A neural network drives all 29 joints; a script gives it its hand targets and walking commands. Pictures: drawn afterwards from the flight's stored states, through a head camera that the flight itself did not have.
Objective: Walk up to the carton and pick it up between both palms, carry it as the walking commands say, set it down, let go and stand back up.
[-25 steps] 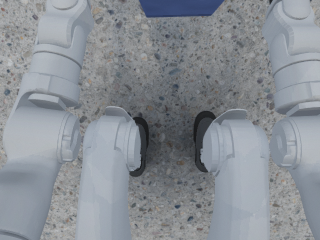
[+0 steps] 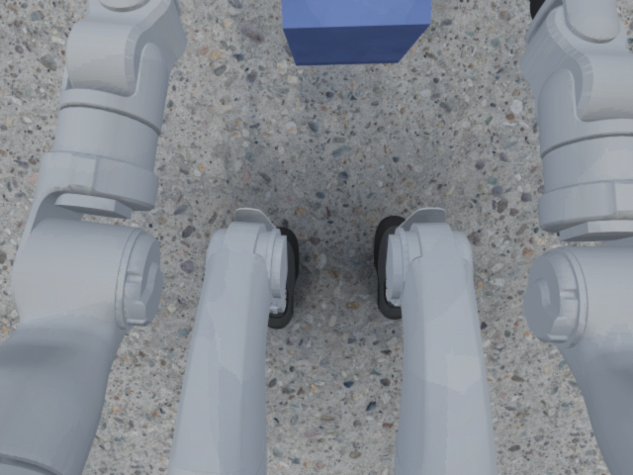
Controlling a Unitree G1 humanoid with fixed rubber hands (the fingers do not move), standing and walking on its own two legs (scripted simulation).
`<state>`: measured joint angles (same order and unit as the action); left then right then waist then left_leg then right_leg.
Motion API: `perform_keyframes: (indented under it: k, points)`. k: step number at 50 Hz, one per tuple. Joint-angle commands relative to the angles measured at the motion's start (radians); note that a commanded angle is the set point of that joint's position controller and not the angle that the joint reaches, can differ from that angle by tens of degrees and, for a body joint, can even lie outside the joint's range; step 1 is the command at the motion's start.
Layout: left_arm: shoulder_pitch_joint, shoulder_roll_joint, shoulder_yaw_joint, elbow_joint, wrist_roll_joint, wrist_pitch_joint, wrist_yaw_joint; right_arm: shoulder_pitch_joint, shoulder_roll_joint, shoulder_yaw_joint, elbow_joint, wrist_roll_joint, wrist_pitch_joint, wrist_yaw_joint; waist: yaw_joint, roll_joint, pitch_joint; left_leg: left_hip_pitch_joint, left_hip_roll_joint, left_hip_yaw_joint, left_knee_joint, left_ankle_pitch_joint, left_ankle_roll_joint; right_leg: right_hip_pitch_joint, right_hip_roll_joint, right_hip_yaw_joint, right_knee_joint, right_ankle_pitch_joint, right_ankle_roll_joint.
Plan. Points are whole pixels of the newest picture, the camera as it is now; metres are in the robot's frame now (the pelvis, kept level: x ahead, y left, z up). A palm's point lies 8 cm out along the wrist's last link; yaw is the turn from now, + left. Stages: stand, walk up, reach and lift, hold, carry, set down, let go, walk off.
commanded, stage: set down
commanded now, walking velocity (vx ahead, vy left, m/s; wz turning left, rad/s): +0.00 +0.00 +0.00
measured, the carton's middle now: out of the picture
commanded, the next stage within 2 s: let go in 0.60 s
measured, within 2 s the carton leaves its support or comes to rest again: neither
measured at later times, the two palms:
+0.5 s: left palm out of the picture +0.56 +0.16 +0.04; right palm out of the picture +0.54 -0.20 +0.03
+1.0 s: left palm out of the picture +0.50 +0.19 +0.10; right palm out of the picture +0.47 -0.22 +0.10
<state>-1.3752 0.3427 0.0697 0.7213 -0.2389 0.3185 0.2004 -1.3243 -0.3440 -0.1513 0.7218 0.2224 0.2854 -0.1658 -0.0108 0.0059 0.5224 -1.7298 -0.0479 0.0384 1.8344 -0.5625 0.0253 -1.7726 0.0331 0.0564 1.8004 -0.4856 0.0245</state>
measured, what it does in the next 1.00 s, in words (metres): rises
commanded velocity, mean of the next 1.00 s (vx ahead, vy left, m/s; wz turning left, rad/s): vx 0.00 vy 0.00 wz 0.00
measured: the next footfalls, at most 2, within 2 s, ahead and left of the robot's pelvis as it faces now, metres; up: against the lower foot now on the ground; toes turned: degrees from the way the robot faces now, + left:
none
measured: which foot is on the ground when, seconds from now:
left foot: down 0.00-1.00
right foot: down 0.00-1.00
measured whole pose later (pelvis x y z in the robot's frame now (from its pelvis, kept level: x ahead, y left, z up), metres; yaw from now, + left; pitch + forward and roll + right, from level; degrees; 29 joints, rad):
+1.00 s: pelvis +0.10 +0.00 +0.21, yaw -2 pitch +37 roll +1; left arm -0.64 0.19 0.20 0.72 0.01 0.13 0.03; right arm -0.62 -0.17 -0.23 0.70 -0.05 0.14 -0.01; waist -0.01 0.00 -0.11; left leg -1.20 -0.04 0.03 0.88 -0.33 0.03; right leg -1.24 0.02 0.09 0.86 -0.27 0.03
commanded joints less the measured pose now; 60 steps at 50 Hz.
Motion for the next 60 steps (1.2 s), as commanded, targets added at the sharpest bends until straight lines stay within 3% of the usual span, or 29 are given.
perform_keyframes:
  k: [1, 5, 7, 12, 13, 14, 15, 17, 18, 20, 22, 24, 26, 27, 30, 31, 33, 35, 38, 40, 41, 45, 48, 50, 52, 56, 57, 59, 60]
  points:
    - [-0.255, 0.119, 0.125, -0.225, 0.07, -0.016, 0.001, -0.298, -0.171, -0.043, -0.266, -0.081, -0.002, 0.006, -0.012, -0.014, -2.203, 0.691, -0.055, 0.0, -0.278, 0.393, -0.051, 0.814, 0.061, -0.119, -0.231, 0.367, -0.026]
    - [-0.213, 0.092, 0.104, -0.206, 0.055, -0.001, -0.016, -0.256, -0.171, -0.067, -0.247, -0.101, 0.017, 0.012, -0.041, -0.023, -2.185, 0.749, -0.059, -0.016, -0.364, 0.429, -0.054, 0.849, 0.066, -0.123, -0.301, 0.402, -0.025]
    - [-0.267, 0.109, 0.102, -0.257, 0.061, 0.003, -0.02, -0.302, -0.181, -0.05, -0.274, -0.074, 0.026, 0.018, -0.011, 0.011, -2.152, 0.781, -0.046, -0.008, -0.402, 0.405, -0.055, 0.847, 0.062, -0.12, -0.336, 0.38, -0.022]
    - [-0.217, 0.105, 0.113, -0.228, 0.067, 0.01, -0.03, -0.258, -0.151, -0.049, -0.275, -0.092, 0.032, 0.022, -0.001, -0.02, -2.171, 0.841, -0.048, -0.027, -0.489, 0.467, -0.052, 0.964, 0.063, -0.102, -0.434, 0.453, -0.019]
    - [-0.191, 0.093, 0.094, -0.12, 0.06, 0.015, -0.035, -0.245, -0.144, -0.046, -0.181, -0.097, 0.034, 0.03, -0.018, -0.03, -2.094, 0.834, -0.038, -0.036, -0.518, 0.431, -0.055, 0.918, 0.061, -0.111, -0.458, 0.394, -0.014]
    - [-0.199, 0.106, 0.119, -0.212, 0.076, 0.0, -0.037, -0.254, -0.146, -0.047, -0.234, -0.092, 0.026, 0.034, 0.019, -0.013, -2.121, 0.885, -0.038, -0.031, -0.541, 0.459, -0.055, 0.943, 0.057, -0.102, -0.479, 0.401, -0.019]
    - [-0.203, 0.136, 0.152, -0.167, 0.094, 0.002, -0.03, -0.264, -0.158, -0.056, -0.219, -0.119, 0.028, 0.033, 0.038, -0.041, -2.106, 0.867, -0.041, -0.035, -0.56, 0.451, -0.053, 0.972, 0.057, -0.077, -0.51, 0.397, -0.019]
    - [-0.192, 0.11, 0.129, -0.142, 0.078, -0.006, -0.039, -0.261, -0.146, -0.058, -0.221, -0.113, 0.019, 0.037, 0.017, -0.028, -2.105, 0.894, -0.037, -0.043, -0.592, 0.469, -0.055, 1.01, 0.06, -0.082, -0.546, 0.418, -0.017]
    - [-0.228, 0.108, 0.113, -0.175, 0.089, -0.01, -0.046, -0.274, -0.114, -0.043, -0.171, -0.074, 0.027, 0.043, 0.044, 0.003, -2.047, 0.913, -0.033, -0.037, -0.639, 0.431, -0.052, 0.98, 0.051, -0.08, -0.571, 0.369, -0.018]
    - [-0.224, 0.118, 0.112, -0.207, 0.079, -0.008, -0.046, -0.277, -0.172, -0.061, -0.231, -0.11, 0.019, 0.048, -0.004, -0.003, -2.148, 1.026, -0.03, -0.039, -0.671, 0.481, -0.063, 1.057, 0.056, -0.091, -0.614, 0.417, -0.02]
    - [-0.194, 0.095, 0.11, -0.202, 0.081, -0.011, -0.05, -0.257, -0.167, -0.062, -0.216, -0.128, 0.017, 0.047, 0.005, -0.013, -2.133, 1.013, -0.032, -0.045, -0.708, 0.505, -0.064, 1.119, 0.058, -0.081, -0.647, 0.465, -0.022]
    - [-0.184, 0.082, 0.145, -0.098, 0.118, -0.028, -0.061, -0.24, -0.103, -0.051, -0.099, -0.134, 0.007, 0.059, 0.045, -0.006, -1.933, 0.94, -0.026, -0.043, -0.756, 0.434, -0.064, 1.054, 0.041, -0.068, -0.692, 0.373, -0.016]
    - [-0.146, 0.052, 0.172, -0.084, 0.138, -0.064, -0.077, -0.206, -0.073, -0.072, -0.119, -0.166, -0.031, 0.071, 0.018, -0.027, -1.935, 0.955, -0.026, -0.056, -0.772, 0.494, -0.064, 1.06, 0.044, -0.065, -0.729, 0.433, -0.014]
    - [-0.128, 0.007, 0.15, -0.032, 0.156, -0.072, -0.088, -0.141, -0.031, -0.064, 0.007, -0.18, -0.037, 0.074, 0.007, -0.019, -1.803, 0.891, -0.02, -0.065, -0.791, 0.479, -0.067, 1.006, 0.041, -0.067, -0.733, 0.425, -0.015]
    - [-0.056, -0.018, 0.189, 0.014, 0.195, -0.115, -0.1, -0.162, -0.011, -0.079, -0.061, -0.218, -0.087, 0.084, 0.018, -0.036, -1.737, 0.886, -0.024, -0.066, -0.806, 0.499, -0.063, 0.989, 0.041, -0.057, -0.759, 0.428, -0.015]
    - [-0.047, 0.008, 0.215, 0.008, 0.218, -0.123, -0.104, -0.171, 0.0, -0.084, -0.096, -0.223, -0.091, 0.084, 0.057, -0.057, -1.775, 0.87, -0.025, -0.063, -0.817, 0.512, -0.06, 1.046, 0.04, -0.037, -0.773, 0.466, -0.009]
    - [-0.022, -0.007, 0.212, 0.032, 0.249, -0.135, -0.112, -0.077, 0.039, -0.099, 0.039, -0.248, -0.091, 0.09, 0.039, -0.024, -1.631, 0.821, -0.027, -0.054, -0.851, 0.451, -0.064, 0.999, 0.034, -0.038, -0.792, 0.416, -0.007]
    - [-0.011, -0.023, 0.212, 0.018, 0.281, -0.149, -0.111, -0.099, 0.038, -0.118, -0.045, -0.262, -0.117, 0.099, 0.039, -0.008, -1.612, 0.854, -0.028, -0.066, -0.874, 0.485, -0.061, 0.954, 0.039, -0.043, -0.811, 0.433, -0.009]
    - [0.087, -0.061, 0.211, 0.013, 0.308, -0.169, -0.128, 0.019, 0.066, -0.134, -0.014, -0.328, -0.132, 0.103, 0.002, -0.055, -1.521, 0.829, -0.029, -0.063, -0.919, 0.533, -0.06, 1.017, 0.043, -0.04, -0.855, 0.517, -0.003]
    - [0.218, -0.048, 0.227, 0.066, 0.323, -0.17, -0.124, 0.089, 0.044, -0.144, -0.048, -0.363, -0.142, 0.111, 0.015, -0.061, -1.571, 0.892, -0.031, -0.06, -0.922, 0.604, -0.055, 1.011, 0.045, -0.053, -0.857, 0.544, 0.009]
    - [0.315, -0.07, 0.197, 0.023, 0.332, -0.179, -0.133, 0.231, 0.079, -0.134, -0.021, -0.364, -0.144, 0.111, 0.041, -0.006, -1.613, 0.994, -0.022, -0.068, -0.937, 0.692, -0.066, 1.016, 0.044, -0.049, -0.863, 0.601, 0.004]
    - [0.544, -0.105, 0.147, -0.091, 0.329, -0.205, -0.153, 0.489, 0.073, -0.092, -0.119, -0.397, -0.172, 0.135, -0.006, -0.026, -1.582, 1.131, -0.004, -0.084, -0.993, 0.8, -0.077, 1.078, 0.044, -0.043, -0.95, 0.657, -0.006]
    - [0.615, -0.135, 0.078, -0.167, 0.293, -0.232, -0.171, 0.541, 0.072, -0.058, -0.217, -0.337, -0.196, 0.155, 0.018, 0.034, -1.508, 1.255, 0.015, -0.128, -1.018, 0.981, -0.067, 0.992, 0.038, -0.033, -1.004, 0.684, -0.012]
    - [0.647, -0.134, 0.064, -0.251, 0.267, -0.248, -0.182, 0.603, 0.061, -0.014, -0.286, -0.297, -0.208, 0.174, 0.012, 0.071, -1.564, 1.318, 0.022, -0.129, -1.019, 0.978, -0.075, 1.033, 0.032, -0.027, -1.028, 0.693, -0.022]
    - [0.743, -0.121, 0.075, -0.251, 0.283, -0.261, -0.195, 0.701, 0.093, -0.001, -0.268, -0.265, -0.214, 0.183, 0.047, 0.058, -1.46, 1.325, 0.03, -0.132, -1.06, 0.99, -0.068, 1.004, 0.024, -0.031, -1.049, 0.682, -0.007]
    - [0.971, -0.101, 0.086, -0.246, 0.275, -0.288, -0.214, 0.898, 0.071, -0.01, -0.327, -0.273, -0.245, 0.181, 0.01, -0.035, -1.416, 1.25, 0.015, -0.101, -1.1, 0.924, -0.064, 1.244, 0.019, -0.011, -1.071, 0.811, 0.002]
    - [1.006, -0.106, 0.07, -0.234, 0.267, -0.293, -0.214, 0.939, 0.094, 0.024, -0.291, -0.242, -0.247, 0.187, 0.04, 0.009, -1.363, 1.318, 0.022, -0.105, -1.134, 0.953, -0.064, 1.216, 0.019, -0.019, -1.098, 0.752, 0.003]
    - [1.061, -0.143, 0.059, -0.231, 0.245, -0.304, -0.228, 1.0, 0.086, 0.013, -0.298, -0.251, -0.266, 0.187, 0.004, -0.026, -1.266, 1.256, 0.016, -0.102, -1.157, 0.928, -0.064, 1.294, 0.008, 0.001, -1.117, 0.815, -0.007]
    - [1.118, -0.125, 0.047, -0.262, 0.244, -0.321, -0.228, 1.055, 0.091, 0.027, -0.341, -0.244, -0.273, 0.194, 0.027, -0.019, -1.262, 1.312, 0.02, -0.099, -1.177, 0.911, -0.06, 1.313, 0.017, -0.016, -1.128, 0.763, 0.002]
